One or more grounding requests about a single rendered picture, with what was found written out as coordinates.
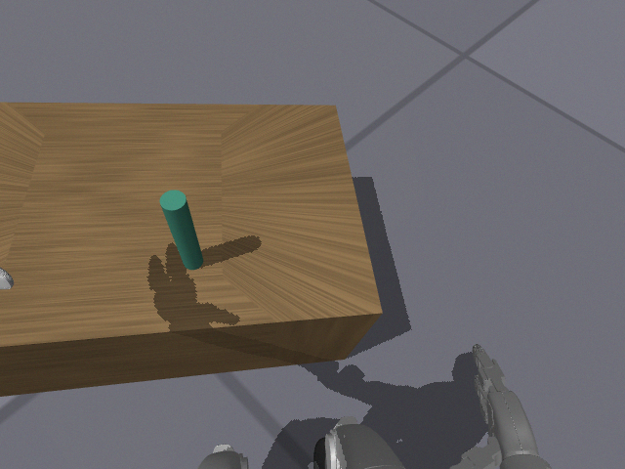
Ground right robot hand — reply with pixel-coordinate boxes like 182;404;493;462
450;344;539;469

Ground can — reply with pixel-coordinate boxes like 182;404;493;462
160;190;203;270

